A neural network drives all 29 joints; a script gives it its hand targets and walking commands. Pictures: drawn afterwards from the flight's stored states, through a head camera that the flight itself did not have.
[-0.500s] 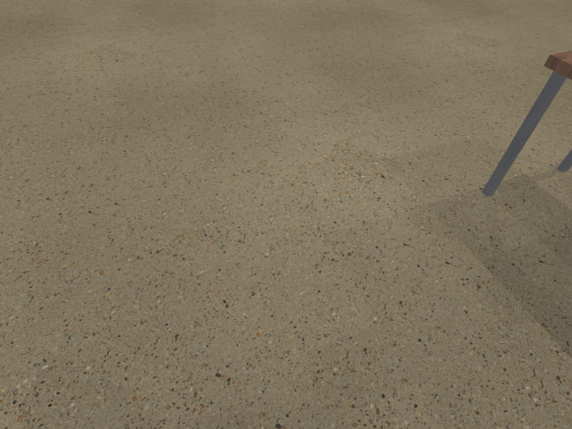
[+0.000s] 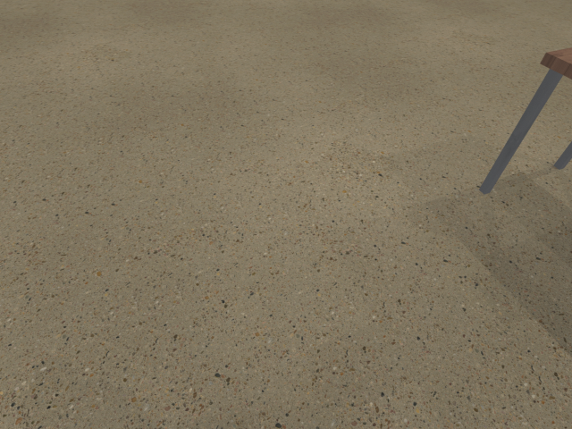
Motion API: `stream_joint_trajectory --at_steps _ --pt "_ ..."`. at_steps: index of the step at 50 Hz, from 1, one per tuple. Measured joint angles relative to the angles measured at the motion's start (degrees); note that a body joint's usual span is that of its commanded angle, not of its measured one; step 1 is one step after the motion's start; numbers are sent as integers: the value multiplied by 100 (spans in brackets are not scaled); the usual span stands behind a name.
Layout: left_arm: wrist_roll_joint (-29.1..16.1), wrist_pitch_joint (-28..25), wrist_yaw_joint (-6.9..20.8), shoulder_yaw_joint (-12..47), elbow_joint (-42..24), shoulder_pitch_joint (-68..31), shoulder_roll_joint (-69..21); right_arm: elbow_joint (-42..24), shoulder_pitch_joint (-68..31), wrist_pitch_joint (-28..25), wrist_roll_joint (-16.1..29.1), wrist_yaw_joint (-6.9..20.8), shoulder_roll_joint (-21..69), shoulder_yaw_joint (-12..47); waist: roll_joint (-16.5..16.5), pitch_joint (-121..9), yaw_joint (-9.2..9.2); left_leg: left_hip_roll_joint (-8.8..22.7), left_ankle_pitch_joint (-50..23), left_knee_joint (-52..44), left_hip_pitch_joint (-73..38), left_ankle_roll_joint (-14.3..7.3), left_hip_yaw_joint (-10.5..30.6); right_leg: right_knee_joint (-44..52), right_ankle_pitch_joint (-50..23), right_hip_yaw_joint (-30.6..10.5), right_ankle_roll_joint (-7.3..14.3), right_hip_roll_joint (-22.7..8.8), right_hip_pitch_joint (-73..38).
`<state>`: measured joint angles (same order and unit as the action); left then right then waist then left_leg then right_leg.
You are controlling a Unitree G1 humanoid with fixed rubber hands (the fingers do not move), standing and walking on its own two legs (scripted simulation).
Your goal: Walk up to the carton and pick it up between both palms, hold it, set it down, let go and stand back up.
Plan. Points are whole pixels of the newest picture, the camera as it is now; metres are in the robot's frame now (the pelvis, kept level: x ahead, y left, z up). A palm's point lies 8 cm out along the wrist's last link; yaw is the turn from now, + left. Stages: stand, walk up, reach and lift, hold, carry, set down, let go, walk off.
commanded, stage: stand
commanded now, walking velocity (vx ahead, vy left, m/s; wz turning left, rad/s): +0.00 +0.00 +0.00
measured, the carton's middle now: out of the picture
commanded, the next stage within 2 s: walk up in 0.26 s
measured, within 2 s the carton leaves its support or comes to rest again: neither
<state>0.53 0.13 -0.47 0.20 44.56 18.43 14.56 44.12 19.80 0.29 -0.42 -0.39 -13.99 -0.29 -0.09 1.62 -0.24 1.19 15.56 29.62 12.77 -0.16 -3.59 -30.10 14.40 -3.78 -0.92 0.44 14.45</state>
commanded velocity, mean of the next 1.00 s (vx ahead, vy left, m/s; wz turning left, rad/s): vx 0.00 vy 0.00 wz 0.00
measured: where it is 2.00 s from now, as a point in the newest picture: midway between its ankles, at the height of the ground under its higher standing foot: (410, 366)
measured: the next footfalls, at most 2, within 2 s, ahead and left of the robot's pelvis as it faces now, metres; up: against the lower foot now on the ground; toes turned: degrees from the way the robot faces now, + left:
right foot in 0.84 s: +0.15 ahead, -0.28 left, +0.00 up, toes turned -28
left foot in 1.32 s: +0.49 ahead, -0.24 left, +0.00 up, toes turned -35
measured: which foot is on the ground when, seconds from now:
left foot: down 0.00-0.86, up 0.88-1.00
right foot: down 0.00-0.48, up 0.50-0.82, down 0.84-1.00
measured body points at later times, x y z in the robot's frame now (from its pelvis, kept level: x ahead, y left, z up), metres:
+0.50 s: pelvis +0.01 +0.00 +0.00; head +0.01 +0.00 +0.45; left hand +0.07 +0.26 -0.13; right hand +0.06 -0.26 -0.13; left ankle +0.00 +0.12 -0.74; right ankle +0.02 -0.13 -0.73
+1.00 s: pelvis +0.12 -0.16 -0.01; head +0.11 -0.20 +0.44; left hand +0.27 +0.08 -0.11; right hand +0.10 -0.44 -0.16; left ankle +0.11 +0.00 -0.65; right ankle +0.11 -0.26 -0.74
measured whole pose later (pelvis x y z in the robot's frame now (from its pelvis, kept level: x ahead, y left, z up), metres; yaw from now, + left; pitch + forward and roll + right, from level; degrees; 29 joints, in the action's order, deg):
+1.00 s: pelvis +0.12 -0.16 -0.01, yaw -24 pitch -3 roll +1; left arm 1.2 -0.4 2.2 -1.5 46.1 19.4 15.5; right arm 46.0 15.4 -0.9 -1.8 2.0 -18.3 -3.2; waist 5.1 4.3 2.3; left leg 6.0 28.4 68.6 20.5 -2.1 -3.8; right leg -37.4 17.4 4.0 2.4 -1.5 16.9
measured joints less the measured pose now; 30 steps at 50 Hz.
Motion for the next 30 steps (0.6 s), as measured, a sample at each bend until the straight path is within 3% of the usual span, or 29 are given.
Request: stream_joint_trajectory --at_steps 23,26,30 --pt "-4 -8 -30 3 235 6 -15 168 3 -15 3 -25 -1 -29 14 -10 2 -10 5 -105 -101 -10 -17 99 -4 -33 -19 -11 -87" --pt "169 146 224 -100 215 175 1 128 -98 -64 -297 -62 -40 -144 19 -72 141 139 168 -54 -177 -108 -421 -1010 722 55 99 0 482" --pt "382 374 530 -229 203 265 141 211 -218 -254 -457 -185 -124 -277 114 -24 -43 501 225 -241 -536 -124 -896 -2490 863 527 -8 -360 1321"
